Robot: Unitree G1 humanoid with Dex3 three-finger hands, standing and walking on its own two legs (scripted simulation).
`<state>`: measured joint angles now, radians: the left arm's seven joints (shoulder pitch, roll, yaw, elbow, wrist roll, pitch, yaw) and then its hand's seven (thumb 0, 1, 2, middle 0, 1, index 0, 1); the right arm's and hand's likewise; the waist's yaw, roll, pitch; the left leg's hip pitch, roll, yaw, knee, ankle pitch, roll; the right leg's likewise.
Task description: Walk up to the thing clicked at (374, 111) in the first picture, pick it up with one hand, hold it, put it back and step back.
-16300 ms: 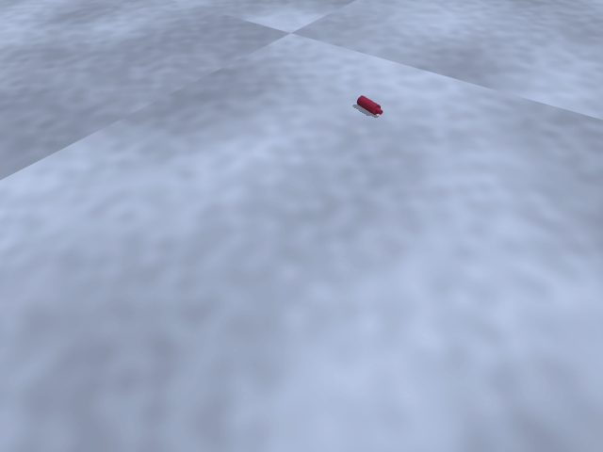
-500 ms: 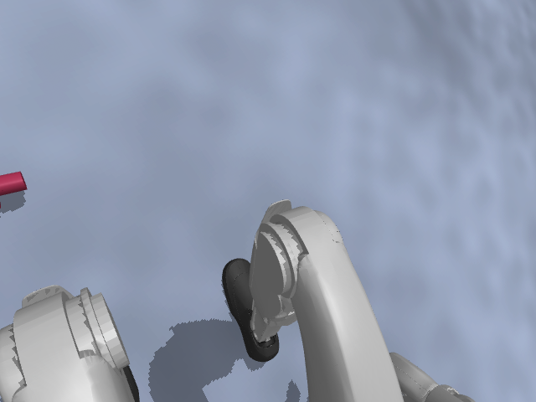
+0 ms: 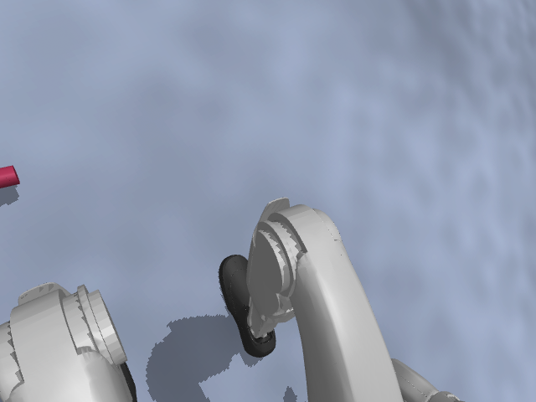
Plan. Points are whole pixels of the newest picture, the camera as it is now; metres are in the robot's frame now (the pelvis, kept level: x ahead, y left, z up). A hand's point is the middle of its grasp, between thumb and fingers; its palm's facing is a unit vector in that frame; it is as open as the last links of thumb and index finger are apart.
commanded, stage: close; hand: left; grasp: from above
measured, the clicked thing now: out of the picture +0.46 +0.29 -0.27
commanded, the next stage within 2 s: settle in 0.86 s
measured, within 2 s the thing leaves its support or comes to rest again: leaves its support in 1.34 s
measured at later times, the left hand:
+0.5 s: hand out of the picture +0.44 +0.31 -0.25, palm faces -0.45 -0.13 -0.89, open 9.8 cm
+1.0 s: hand out of the picture +0.45 +0.31 -0.25, palm faces -0.44 -0.13 -0.89, open 9.6 cm
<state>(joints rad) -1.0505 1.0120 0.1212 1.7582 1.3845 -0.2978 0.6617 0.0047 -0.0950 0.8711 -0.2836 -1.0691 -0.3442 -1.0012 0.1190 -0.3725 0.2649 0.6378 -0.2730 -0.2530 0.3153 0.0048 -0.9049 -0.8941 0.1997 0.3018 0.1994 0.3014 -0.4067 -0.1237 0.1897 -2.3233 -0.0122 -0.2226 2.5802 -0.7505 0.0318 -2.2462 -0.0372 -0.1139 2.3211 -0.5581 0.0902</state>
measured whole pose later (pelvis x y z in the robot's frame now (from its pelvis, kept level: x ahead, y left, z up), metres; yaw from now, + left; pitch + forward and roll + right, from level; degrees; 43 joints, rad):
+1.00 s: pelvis +0.00 +0.00 +0.01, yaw +0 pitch +27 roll -16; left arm -1.07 1.03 0.11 1.75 1.37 -0.28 0.64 0.00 0.09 0.55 -0.56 -0.83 -0.61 -0.72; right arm 0.13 -0.38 0.28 0.60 -0.27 -0.24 0.29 0.00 -0.91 -0.90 0.20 0.30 0.20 0.30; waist -0.41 -0.13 0.19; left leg -2.32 -0.01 -0.22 2.55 -0.74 0.04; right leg -2.24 -0.04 -0.12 2.29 -0.55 0.09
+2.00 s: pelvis +0.00 -0.01 +0.04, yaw +6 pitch +34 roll -9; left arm -0.94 0.77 0.09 1.37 1.29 -0.30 0.33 -0.02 0.11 0.35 -0.81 -0.44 -0.84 -0.36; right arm 0.17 -0.32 0.05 0.69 -0.14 -0.07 0.20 0.01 -0.91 -0.89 0.20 0.30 0.20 0.30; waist -0.26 0.02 -0.01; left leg -2.29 -0.03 -0.12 2.38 -0.70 0.01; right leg -2.26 -0.07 -0.03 2.23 -0.56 0.06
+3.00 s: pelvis +0.02 +0.00 +0.27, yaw +10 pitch +26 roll -3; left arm -0.37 0.52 -0.10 0.65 1.00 -0.07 0.06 -0.02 0.10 0.41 -0.81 -0.40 -0.83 -0.35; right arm 0.16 -0.26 -0.04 0.66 0.04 0.03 -0.01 0.01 -0.90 -0.89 0.20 0.30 0.20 0.30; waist -0.08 0.05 -0.17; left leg -1.46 0.02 -0.02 1.63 -0.62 0.02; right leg -1.48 -0.06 0.00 1.53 -0.50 0.06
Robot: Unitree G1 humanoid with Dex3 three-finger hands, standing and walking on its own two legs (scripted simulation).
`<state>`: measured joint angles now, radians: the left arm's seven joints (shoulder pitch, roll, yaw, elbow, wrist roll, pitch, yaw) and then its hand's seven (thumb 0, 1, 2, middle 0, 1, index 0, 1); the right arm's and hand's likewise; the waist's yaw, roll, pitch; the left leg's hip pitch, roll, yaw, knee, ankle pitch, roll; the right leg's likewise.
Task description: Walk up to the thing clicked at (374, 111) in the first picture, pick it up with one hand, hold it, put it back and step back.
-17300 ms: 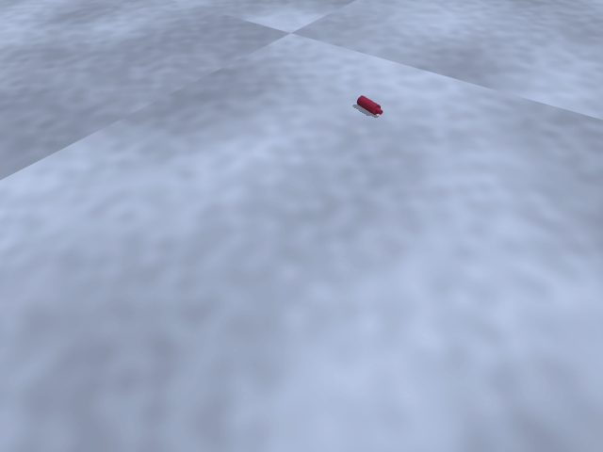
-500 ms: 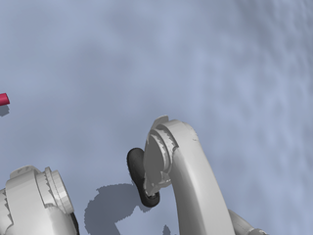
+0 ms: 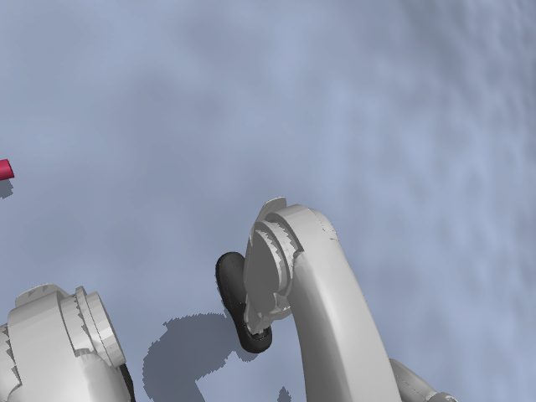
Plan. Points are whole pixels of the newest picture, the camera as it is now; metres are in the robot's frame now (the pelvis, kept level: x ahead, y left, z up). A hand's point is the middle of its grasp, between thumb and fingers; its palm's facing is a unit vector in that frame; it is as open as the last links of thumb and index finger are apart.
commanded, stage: settle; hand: left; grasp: from above
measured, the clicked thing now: out of the picture +0.47 +0.30 -0.28
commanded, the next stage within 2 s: lift in 0.86 s
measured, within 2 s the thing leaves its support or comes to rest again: leaves its support in 0.34 s
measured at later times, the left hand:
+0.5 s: hand out of the picture +0.44 +0.33 -0.21, palm faces -0.40 -0.12 -0.91, open 9.4 cm
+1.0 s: hand out of the picture +0.43 +0.32 -0.14, palm faces -0.47 -0.08 -0.88, open 9.2 cm
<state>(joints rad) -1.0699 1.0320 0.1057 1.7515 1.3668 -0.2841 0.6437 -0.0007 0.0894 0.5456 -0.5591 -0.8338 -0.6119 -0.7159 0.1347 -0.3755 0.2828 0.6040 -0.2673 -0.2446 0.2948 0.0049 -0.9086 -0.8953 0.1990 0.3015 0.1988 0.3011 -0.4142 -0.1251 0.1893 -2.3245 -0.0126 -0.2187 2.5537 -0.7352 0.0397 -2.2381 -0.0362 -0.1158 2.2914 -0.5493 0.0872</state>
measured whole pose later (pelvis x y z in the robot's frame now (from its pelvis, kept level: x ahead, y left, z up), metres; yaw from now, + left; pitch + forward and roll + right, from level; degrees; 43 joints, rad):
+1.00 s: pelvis +0.00 -0.01 +0.03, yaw +7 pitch +34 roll -9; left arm -0.94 0.77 0.09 1.37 1.29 -0.30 0.33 -0.02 0.11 0.35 -0.81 -0.44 -0.84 -0.36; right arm 0.17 -0.32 0.05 0.69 -0.14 -0.07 0.20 0.01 -0.91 -0.89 0.20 0.30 0.20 0.30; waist -0.26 0.02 -0.01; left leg -2.29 -0.03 -0.12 2.38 -0.70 0.01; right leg -2.26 -0.07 -0.03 2.23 -0.56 0.06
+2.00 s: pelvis +0.02 -0.01 +0.27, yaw +10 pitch +26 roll -3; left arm -0.37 0.52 -0.10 0.65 1.00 -0.07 0.06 -0.02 0.10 0.41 -0.81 -0.40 -0.83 -0.35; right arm 0.16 -0.26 -0.04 0.66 0.04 0.03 -0.01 0.01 -0.90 -0.89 0.20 0.30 0.20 0.30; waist -0.08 0.05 -0.17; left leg -1.46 0.02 -0.02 1.63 -0.62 0.02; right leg -1.48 -0.06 0.00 1.53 -0.50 0.06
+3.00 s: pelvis +0.08 +0.00 +0.44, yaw +9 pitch +7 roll +0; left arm -0.29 0.38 -0.20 0.80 1.02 -0.03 0.10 -0.03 0.14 0.34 -0.81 -0.37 -0.82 -0.35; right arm 0.23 -0.25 -0.05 0.74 0.04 0.02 -0.04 0.01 -0.90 -0.89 0.20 0.30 0.20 0.30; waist -0.04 0.03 -0.06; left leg -0.49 0.03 0.04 0.73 -0.37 0.00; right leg -0.54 -0.04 0.01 0.69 -0.28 0.04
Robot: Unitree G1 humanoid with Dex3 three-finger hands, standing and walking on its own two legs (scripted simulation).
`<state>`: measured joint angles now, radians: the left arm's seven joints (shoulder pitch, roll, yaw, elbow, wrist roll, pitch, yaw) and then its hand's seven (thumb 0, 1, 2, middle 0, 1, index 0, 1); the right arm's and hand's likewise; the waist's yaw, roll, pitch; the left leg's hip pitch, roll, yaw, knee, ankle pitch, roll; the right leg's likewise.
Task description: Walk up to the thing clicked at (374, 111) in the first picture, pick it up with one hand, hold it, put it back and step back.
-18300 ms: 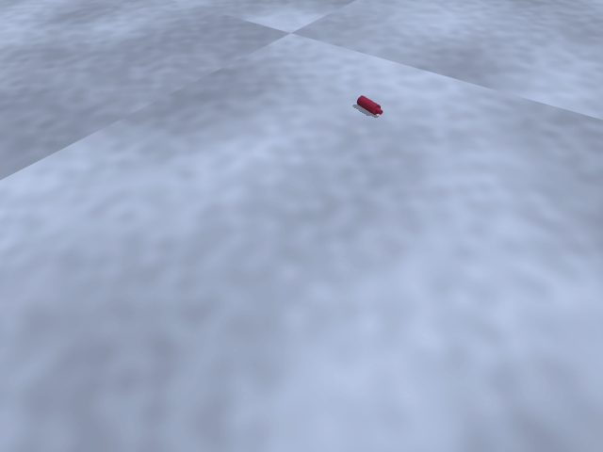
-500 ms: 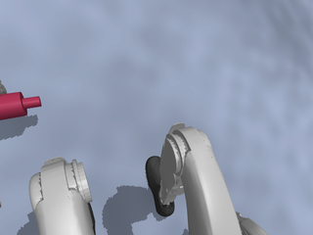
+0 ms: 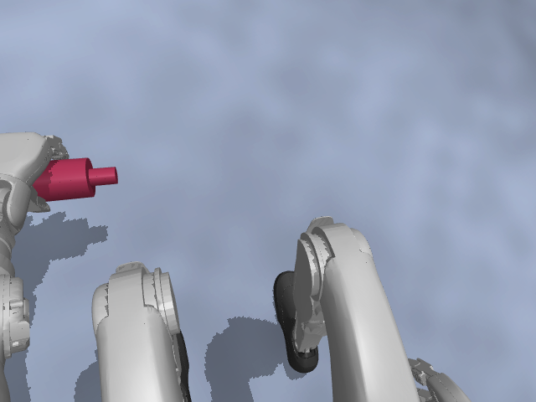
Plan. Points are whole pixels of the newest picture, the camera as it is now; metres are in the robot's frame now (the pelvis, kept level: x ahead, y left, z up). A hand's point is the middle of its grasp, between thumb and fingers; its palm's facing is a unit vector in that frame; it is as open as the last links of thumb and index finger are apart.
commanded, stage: lift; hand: left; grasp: from above
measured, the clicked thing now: (51, 180) +0.47 +0.27 -0.20
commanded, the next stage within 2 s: hold in 1.66 s
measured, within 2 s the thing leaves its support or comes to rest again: neither
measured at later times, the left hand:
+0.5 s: hand out of the picture +0.43 +0.29 -0.07, palm faces -0.47 -0.05 -0.88, open 9.2 cm
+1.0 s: hand out of the picture +0.37 +0.27 +0.15, palm faces -0.45 -0.08 -0.89, open 9.2 cm
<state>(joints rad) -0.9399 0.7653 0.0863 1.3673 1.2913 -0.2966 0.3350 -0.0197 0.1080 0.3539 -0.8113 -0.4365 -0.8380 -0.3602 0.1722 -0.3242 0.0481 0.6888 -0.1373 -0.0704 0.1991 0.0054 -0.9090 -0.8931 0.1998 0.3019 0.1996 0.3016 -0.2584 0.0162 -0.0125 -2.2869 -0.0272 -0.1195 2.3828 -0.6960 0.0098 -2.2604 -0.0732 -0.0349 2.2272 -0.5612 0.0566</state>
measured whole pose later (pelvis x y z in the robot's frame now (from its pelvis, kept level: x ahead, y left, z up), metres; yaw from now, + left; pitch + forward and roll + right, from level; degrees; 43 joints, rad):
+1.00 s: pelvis +0.02 +0.01 +0.23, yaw +4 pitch +26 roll -3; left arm -0.37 0.52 -0.10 0.65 1.00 -0.07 0.06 -0.02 0.10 0.41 -0.81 -0.40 -0.83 -0.35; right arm 0.16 -0.26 -0.04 0.66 0.04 0.03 -0.01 0.01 -0.90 -0.89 0.20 0.30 0.20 0.30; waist -0.08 0.05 -0.17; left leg -1.46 0.02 -0.02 1.63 -0.62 0.02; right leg -1.48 -0.06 0.00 1.53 -0.50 0.06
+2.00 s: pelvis +0.08 +0.00 +0.41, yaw +3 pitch +7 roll +0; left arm -0.29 0.38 -0.20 0.80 1.02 -0.03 0.10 -0.03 0.14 0.34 -0.81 -0.37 -0.82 -0.35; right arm 0.23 -0.25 -0.05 0.74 0.04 0.02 -0.04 0.01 -0.90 -0.89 0.20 0.30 0.20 0.30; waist -0.04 0.03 -0.06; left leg -0.49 0.03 0.04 0.73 -0.37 0.00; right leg -0.54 -0.04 0.01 0.69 -0.28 0.04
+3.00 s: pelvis +0.08 +0.00 +0.42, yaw +2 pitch +2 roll +0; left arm -0.22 0.39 -0.21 0.64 1.01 -0.04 -0.02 -0.03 0.13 0.32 -0.87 -0.27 -0.87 -0.25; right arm 0.20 -0.26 -0.05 0.69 0.05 0.06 -0.05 0.01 -0.90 -0.89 0.20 0.30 0.20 0.30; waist -0.01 0.05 -0.01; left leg -0.30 0.02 0.05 0.55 -0.29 0.00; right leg -0.37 -0.04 0.01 0.54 -0.21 0.03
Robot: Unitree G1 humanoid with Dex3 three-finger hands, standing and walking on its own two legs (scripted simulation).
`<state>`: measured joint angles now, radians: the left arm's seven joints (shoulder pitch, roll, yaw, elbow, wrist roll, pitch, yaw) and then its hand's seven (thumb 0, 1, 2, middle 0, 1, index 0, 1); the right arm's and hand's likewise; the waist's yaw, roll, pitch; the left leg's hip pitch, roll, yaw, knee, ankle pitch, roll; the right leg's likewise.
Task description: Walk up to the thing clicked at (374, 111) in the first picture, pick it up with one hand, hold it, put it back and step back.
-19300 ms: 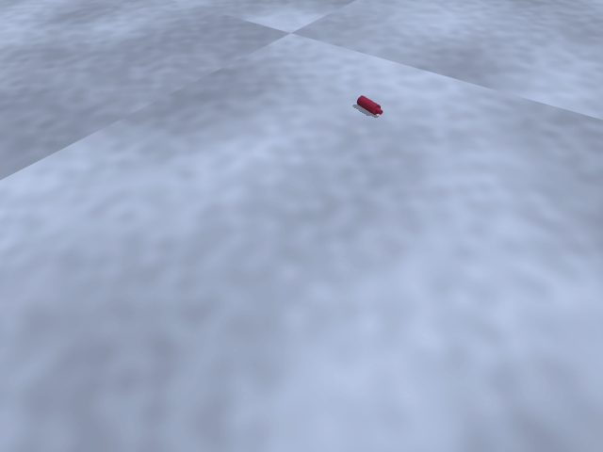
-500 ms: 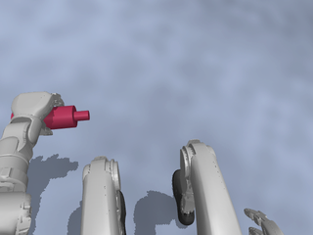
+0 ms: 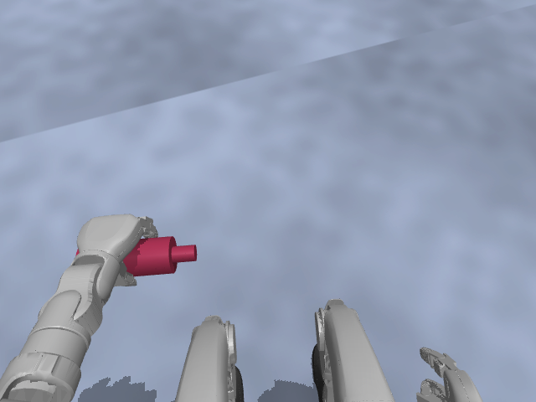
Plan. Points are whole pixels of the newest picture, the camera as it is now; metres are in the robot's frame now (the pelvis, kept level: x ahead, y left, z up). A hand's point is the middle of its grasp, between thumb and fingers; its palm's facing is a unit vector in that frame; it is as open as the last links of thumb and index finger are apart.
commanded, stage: lift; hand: left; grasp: from above
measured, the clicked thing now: (140, 257) +0.38 +0.22 -0.11
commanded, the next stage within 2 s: hold in 0.66 s
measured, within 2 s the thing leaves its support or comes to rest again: neither
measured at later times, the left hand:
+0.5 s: hand (112, 233) +0.36 +0.20 +0.04, palm faces -0.46 -0.05 -0.88, open 9.2 cm
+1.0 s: hand (92, 205) +0.37 +0.20 +0.10, palm faces -0.48 -0.04 -0.88, open 9.2 cm
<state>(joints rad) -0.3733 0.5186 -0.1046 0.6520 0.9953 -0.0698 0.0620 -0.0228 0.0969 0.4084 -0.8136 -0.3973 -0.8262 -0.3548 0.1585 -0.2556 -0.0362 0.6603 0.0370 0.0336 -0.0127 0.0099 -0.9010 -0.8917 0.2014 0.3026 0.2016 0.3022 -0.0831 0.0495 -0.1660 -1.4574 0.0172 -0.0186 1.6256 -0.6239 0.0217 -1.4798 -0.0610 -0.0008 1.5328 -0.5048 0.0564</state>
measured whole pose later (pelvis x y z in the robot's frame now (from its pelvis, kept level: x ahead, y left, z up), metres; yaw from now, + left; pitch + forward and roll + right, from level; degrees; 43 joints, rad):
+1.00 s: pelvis +0.06 -0.01 +0.18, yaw -1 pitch +7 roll +0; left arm -0.29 0.38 -0.20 0.80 1.02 -0.03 0.10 -0.03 0.14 0.34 -0.81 -0.37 -0.82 -0.35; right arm 0.23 -0.25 -0.05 0.74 0.04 0.02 -0.04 0.01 -0.90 -0.89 0.20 0.30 0.20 0.30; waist -0.04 0.03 -0.06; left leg -0.49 0.03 0.04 0.73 -0.37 0.00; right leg -0.54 -0.04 0.01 0.69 -0.28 0.04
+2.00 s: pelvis +0.06 -0.02 +0.19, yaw -1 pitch +2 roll +0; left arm -0.22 0.39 -0.21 0.64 1.01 -0.04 -0.02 -0.03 0.13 0.32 -0.87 -0.27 -0.87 -0.25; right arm 0.20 -0.26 -0.05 0.69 0.05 0.06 -0.05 0.01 -0.90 -0.89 0.20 0.30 0.20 0.30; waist -0.01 0.05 -0.01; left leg -0.30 0.02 0.05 0.55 -0.29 0.00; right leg -0.37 -0.04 0.01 0.54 -0.21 0.03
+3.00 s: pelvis +0.06 -0.02 +0.19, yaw -1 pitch +3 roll +0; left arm -0.23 0.39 -0.18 0.71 1.04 -0.10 0.03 -0.03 0.14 0.32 -0.85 -0.31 -0.85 -0.30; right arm 0.19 -0.25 -0.04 0.68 0.04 0.09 -0.05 0.01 -0.90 -0.90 0.20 0.30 0.20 0.30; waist -0.02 0.03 0.00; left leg -0.31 0.02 0.04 0.54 -0.28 -0.01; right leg -0.37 -0.05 0.01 0.53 -0.21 0.03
